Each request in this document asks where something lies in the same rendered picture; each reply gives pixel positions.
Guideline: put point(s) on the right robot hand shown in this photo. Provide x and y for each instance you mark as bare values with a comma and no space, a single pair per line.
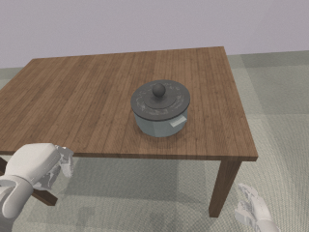
257,209

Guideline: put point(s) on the knob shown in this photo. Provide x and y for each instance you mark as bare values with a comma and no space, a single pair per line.
159,90

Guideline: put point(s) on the right robot forearm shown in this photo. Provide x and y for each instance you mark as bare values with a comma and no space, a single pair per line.
265,225

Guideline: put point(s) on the lid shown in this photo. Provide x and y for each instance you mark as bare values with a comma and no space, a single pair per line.
172,104

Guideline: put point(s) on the left robot forearm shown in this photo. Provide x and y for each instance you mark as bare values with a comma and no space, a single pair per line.
14,193

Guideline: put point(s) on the left robot hand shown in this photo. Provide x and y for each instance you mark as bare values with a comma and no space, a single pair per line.
33,161

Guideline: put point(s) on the pot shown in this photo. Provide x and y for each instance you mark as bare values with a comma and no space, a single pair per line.
161,128

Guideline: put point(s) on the table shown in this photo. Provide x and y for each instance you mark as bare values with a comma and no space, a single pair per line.
82,102

